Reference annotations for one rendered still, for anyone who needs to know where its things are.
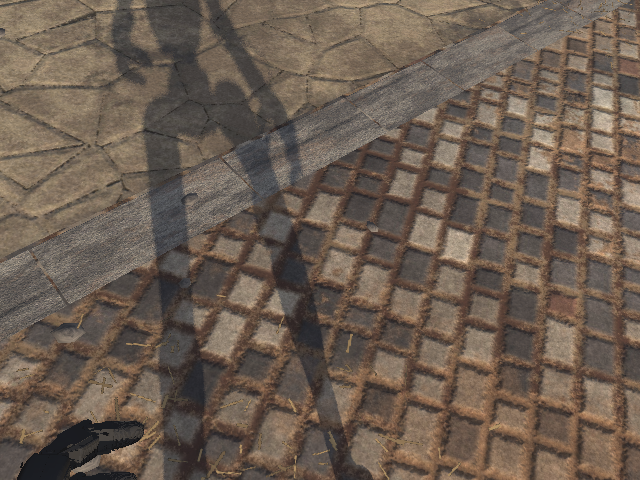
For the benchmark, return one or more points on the left robot hand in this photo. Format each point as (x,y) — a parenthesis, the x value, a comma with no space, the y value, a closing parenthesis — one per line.
(78,445)

